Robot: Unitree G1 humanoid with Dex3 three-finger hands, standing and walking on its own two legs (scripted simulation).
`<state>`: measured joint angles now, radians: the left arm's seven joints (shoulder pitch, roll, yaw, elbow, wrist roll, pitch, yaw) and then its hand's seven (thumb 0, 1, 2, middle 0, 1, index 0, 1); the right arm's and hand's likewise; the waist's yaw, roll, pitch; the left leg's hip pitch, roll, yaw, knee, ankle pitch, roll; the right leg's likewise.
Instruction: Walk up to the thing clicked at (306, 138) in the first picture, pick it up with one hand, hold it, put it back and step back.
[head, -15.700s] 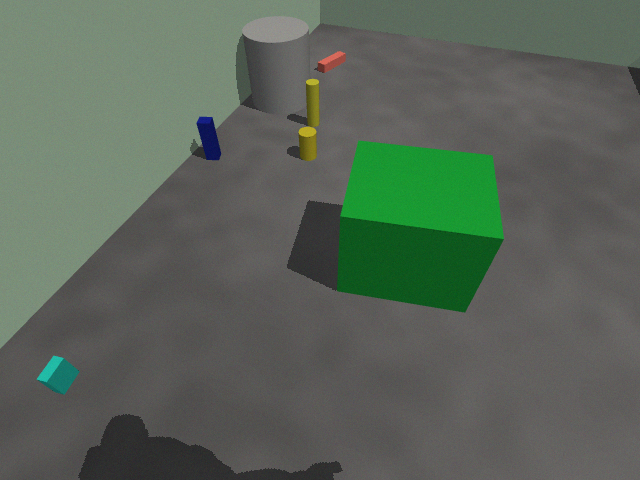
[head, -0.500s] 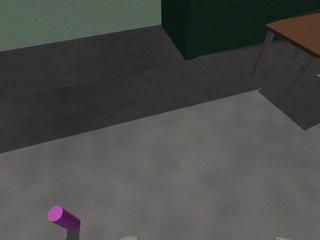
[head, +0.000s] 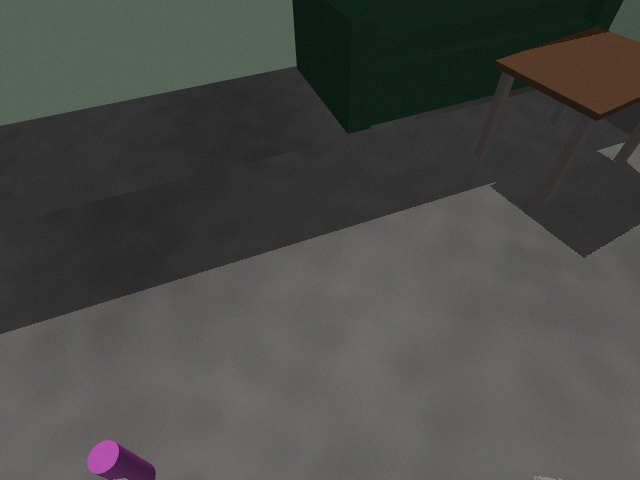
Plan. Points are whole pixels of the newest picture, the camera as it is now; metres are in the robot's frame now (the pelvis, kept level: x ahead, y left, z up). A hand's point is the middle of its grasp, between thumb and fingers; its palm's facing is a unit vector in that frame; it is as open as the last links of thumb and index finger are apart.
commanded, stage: walk up
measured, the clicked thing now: out of the picture -1.48 +0.34 -0.69
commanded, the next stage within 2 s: stand in 0.12 s
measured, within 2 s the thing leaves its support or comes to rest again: neither
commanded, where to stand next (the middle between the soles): +0.08 +0.01 m, yaw +3 degrees
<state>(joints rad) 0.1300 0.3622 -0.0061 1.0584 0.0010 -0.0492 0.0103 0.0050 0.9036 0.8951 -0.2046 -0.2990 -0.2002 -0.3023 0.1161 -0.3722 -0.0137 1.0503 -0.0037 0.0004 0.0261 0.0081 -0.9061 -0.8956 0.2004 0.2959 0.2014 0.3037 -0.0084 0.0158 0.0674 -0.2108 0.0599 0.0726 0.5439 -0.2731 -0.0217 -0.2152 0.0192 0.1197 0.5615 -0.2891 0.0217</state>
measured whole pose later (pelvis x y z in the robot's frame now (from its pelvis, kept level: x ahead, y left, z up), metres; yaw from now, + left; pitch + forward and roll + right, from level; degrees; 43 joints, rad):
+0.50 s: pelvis -0.01 +0.00 +0.01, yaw +1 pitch -3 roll +0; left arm 0.07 0.35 0.00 1.14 0.01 -0.02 -0.01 0.00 0.90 0.90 -0.20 -0.30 -0.20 -0.30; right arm 0.08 -0.35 -0.01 1.14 -0.01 -0.01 0.02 0.01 -0.91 -0.90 0.20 0.30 0.20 0.30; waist -0.02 0.00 0.07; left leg -0.14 0.04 0.06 0.36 -0.15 -0.02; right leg -0.14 0.00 0.10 0.37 -0.17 0.03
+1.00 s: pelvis -0.01 +0.01 +0.01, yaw +2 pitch -3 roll +0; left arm 0.12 0.35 0.00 1.14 0.01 -0.02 0.00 0.00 0.91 0.90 -0.20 -0.30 -0.20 -0.30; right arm 0.09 -0.35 -0.02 1.15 -0.01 0.00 0.02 0.01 -0.91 -0.90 0.20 0.30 0.20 0.30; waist -0.01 0.00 0.06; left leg -0.15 0.04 0.04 0.36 -0.16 -0.02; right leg -0.13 -0.01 0.09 0.35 -0.17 0.03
